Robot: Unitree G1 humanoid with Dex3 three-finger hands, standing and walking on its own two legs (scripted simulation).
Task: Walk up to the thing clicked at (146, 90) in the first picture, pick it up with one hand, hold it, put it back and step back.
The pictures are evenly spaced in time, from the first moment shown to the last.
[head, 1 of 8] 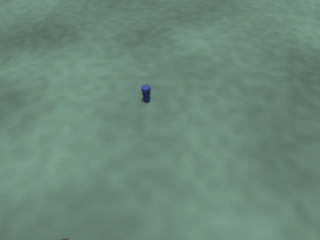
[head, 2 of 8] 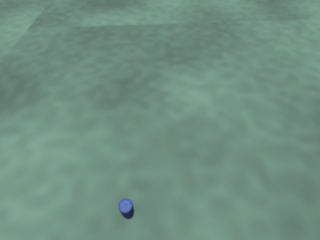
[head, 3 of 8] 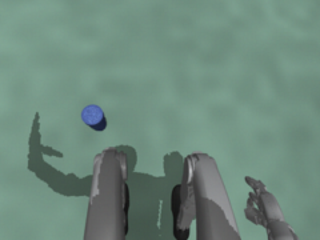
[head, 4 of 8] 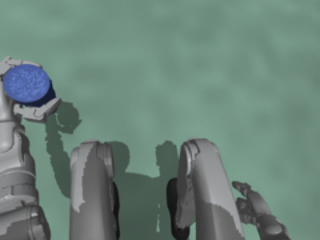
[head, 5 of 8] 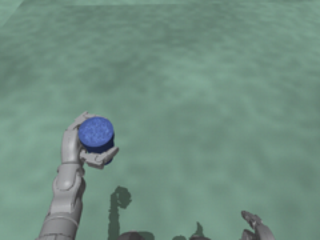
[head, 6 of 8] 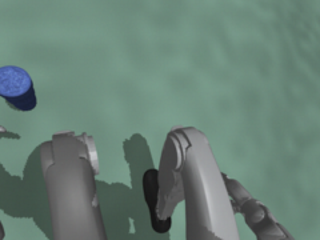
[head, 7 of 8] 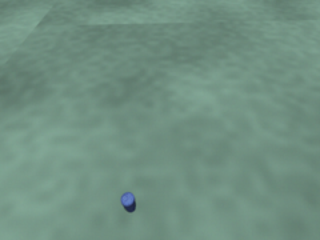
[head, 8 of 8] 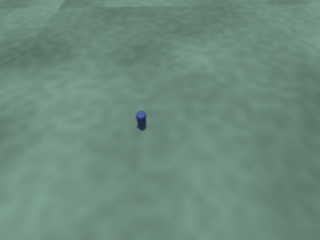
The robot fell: no
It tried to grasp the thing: yes
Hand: left
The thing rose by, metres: 0.69
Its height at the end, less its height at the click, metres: +0.00
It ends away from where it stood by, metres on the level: 0.02
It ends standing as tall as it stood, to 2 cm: yes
